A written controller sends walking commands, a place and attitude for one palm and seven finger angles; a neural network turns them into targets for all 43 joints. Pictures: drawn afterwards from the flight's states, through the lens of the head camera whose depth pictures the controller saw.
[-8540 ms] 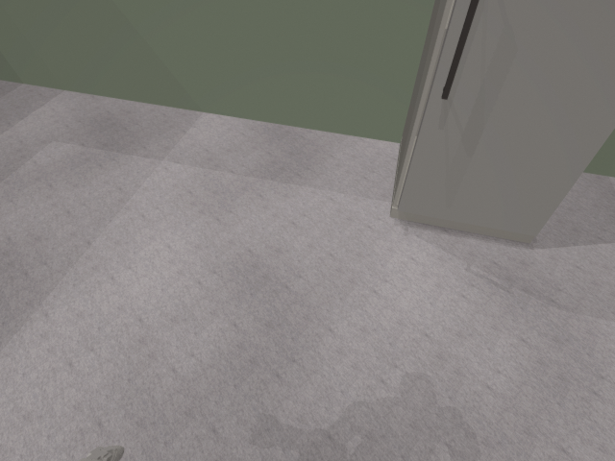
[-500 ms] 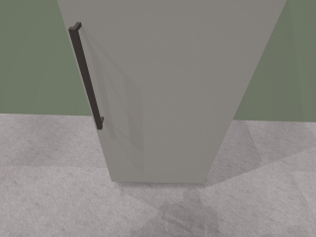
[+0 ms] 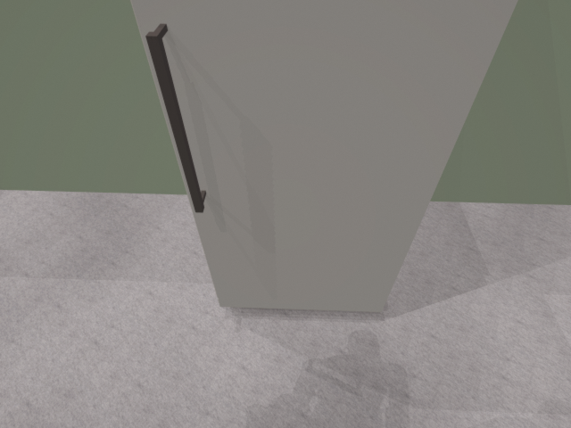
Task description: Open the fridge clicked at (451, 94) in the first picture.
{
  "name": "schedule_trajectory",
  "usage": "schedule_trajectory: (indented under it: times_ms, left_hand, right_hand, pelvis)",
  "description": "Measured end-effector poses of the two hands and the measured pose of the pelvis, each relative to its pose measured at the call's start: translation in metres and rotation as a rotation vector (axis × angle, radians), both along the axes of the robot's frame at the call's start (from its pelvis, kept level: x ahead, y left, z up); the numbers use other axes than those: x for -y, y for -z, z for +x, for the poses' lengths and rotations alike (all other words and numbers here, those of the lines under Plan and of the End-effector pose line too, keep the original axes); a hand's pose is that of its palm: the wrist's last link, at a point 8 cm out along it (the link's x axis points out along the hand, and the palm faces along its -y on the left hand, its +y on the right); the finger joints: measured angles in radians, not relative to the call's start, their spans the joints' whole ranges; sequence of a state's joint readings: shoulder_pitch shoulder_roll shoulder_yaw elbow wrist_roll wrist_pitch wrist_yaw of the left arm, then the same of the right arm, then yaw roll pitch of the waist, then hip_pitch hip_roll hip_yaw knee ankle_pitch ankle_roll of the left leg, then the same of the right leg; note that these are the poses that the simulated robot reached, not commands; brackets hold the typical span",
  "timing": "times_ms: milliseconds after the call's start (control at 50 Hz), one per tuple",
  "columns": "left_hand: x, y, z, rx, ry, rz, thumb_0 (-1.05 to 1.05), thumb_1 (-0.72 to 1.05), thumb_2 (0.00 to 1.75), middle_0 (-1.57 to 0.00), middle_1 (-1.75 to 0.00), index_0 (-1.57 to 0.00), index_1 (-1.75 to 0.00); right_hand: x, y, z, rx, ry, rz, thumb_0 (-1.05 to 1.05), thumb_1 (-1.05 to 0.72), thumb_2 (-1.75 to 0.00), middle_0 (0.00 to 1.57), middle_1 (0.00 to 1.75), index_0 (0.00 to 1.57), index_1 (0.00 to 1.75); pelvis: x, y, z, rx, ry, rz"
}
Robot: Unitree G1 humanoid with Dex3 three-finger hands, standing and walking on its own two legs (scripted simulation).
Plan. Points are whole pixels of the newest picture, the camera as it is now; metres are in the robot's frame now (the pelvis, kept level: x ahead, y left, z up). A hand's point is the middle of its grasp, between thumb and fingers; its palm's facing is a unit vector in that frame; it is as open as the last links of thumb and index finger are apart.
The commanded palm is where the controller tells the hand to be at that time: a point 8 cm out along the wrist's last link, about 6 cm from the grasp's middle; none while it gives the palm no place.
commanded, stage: come to a stop and stand still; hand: left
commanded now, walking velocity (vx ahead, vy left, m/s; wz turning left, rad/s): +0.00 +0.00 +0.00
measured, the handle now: (184, 134) +0.60 +0.23 +0.09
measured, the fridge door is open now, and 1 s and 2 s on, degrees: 0 0 0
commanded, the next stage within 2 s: look again from close up in 1.16 s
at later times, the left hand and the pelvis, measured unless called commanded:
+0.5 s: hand out of the picture +0.02 +0.14 -0.17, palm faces +0.02 -0.99 -0.15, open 7.4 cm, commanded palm none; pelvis +0.03 -0.01 +0.01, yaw +0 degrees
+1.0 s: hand out of the picture +0.09 +0.16 -0.16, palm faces -0.01 -0.98 -0.22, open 7.4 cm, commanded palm none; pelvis +0.07 -0.02 +0.01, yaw -1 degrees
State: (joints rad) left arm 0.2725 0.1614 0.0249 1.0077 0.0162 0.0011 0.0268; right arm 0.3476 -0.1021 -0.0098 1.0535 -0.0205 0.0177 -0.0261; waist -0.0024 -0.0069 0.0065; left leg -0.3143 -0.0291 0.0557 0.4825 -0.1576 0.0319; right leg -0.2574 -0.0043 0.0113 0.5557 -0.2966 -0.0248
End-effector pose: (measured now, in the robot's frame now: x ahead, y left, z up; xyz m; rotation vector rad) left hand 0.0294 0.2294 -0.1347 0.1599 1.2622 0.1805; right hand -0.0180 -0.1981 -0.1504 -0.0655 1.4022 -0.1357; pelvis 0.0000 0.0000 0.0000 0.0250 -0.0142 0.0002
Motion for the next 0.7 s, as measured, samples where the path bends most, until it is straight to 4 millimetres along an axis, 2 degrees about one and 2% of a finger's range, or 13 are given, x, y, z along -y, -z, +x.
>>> schedule_trajectory:
  times_ms: [120, 240, 400, 540, 700]
  left_hand:
    - [0.018, 0.000, -0.040, -0.119, 0.006, -0.027, 0.01, 0.91, 0.90, -0.19, -0.30, -0.20, -0.30]
    - [0.032, 0.007, -0.052, -0.165, -0.008, -0.073, 0.01, 0.91, 0.90, -0.20, -0.30, -0.20, -0.30]
    - [0.038, 0.008, -0.036, -0.159, -0.010, -0.092, 0.01, 0.90, 0.90, -0.20, -0.30, -0.20, -0.30]
    - [0.033, 0.005, -0.011, -0.150, 0.006, -0.068, 0.01, 0.91, 0.90, -0.20, -0.30, -0.20, -0.30]
    - [0.023, 0.001, 0.020, -0.125, 0.024, -0.031, 0.01, 0.91, 0.90, -0.19, -0.30, -0.20, -0.30]
  right_hand:
    - [0.020, -0.004, 0.003, 0.014, 0.004, -0.020, 0.02, -0.93, -0.90, 0.20, 0.30, 0.20, 0.30]
    - [0.034, -0.009, 0.002, -0.012, -0.005, -0.060, 0.01, -0.92, -0.90, 0.19, 0.30, 0.20, 0.29]
    - [0.033, -0.014, 0.011, -0.045, -0.018, -0.066, 0.01, -0.91, -0.90, 0.19, 0.30, 0.20, 0.29]
    - [0.025, -0.012, 0.036, -0.024, -0.019, -0.046, 0.01, -0.92, -0.90, 0.19, 0.30, 0.20, 0.29]
    - [0.032, -0.011, 0.064, 0.000, -0.018, -0.056, 0.02, -0.93, -0.90, 0.20, 0.30, 0.20, 0.29]
  pelvis:
    - [0.007, -0.004, -0.004, 0.006, -0.004, -0.020]
    - [0.011, -0.004, 0.001, 0.008, -0.003, -0.028]
    - [0.013, -0.006, 0.015, -0.012, -0.007, -0.024]
    - [0.013, -0.008, 0.031, -0.018, 0.001, -0.018]
    - [0.014, -0.008, 0.049, -0.017, 0.011, -0.011]
